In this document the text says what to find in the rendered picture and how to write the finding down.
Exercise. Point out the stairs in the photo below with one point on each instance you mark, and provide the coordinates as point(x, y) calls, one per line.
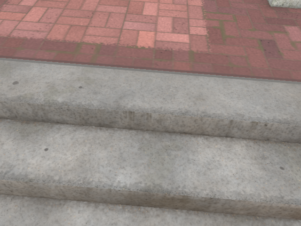
point(79, 166)

